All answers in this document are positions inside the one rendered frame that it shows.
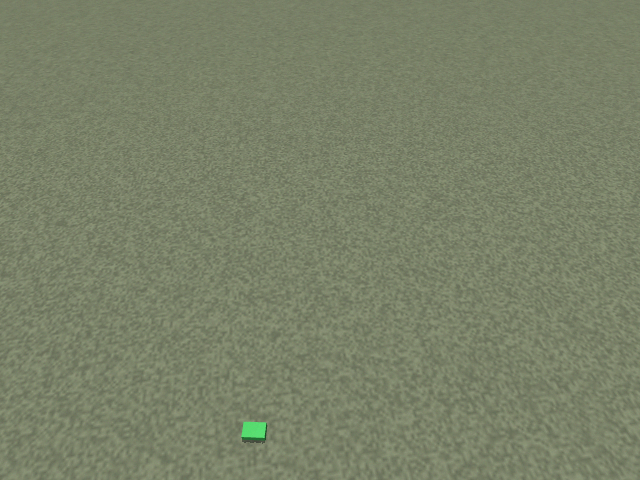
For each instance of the small box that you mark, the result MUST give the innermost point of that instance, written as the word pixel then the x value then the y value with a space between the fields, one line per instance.
pixel 254 431

